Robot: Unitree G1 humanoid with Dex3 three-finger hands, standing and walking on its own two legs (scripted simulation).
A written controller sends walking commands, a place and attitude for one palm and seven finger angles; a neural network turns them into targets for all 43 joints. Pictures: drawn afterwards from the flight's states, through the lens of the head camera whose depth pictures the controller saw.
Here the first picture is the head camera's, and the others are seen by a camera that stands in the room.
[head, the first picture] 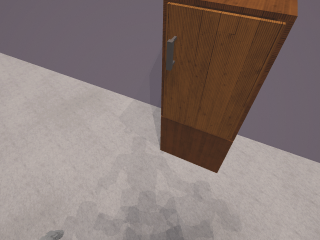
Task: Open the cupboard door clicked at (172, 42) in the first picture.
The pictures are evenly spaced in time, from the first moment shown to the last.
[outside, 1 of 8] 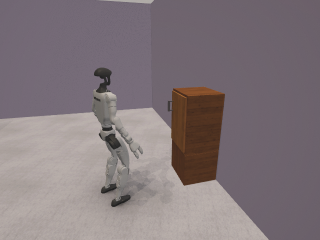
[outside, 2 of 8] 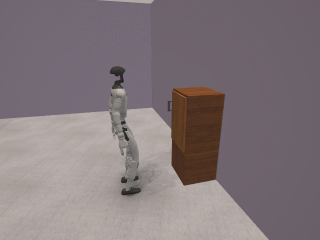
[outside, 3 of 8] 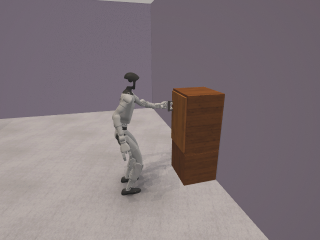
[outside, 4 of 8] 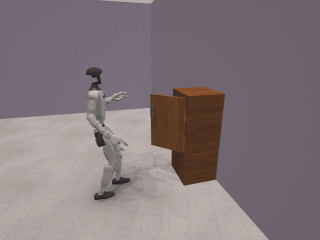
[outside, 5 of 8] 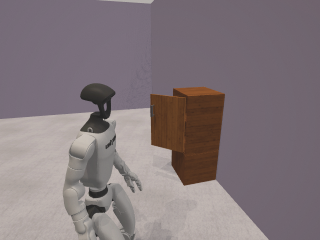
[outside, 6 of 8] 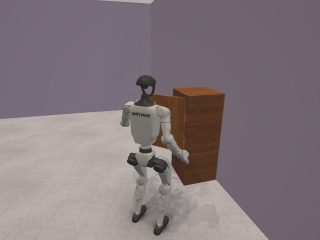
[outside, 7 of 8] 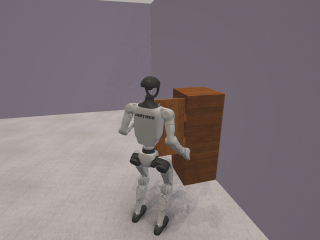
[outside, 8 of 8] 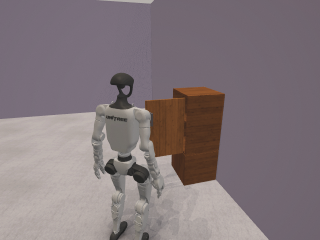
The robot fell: no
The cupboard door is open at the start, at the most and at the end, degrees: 0 92 91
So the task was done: yes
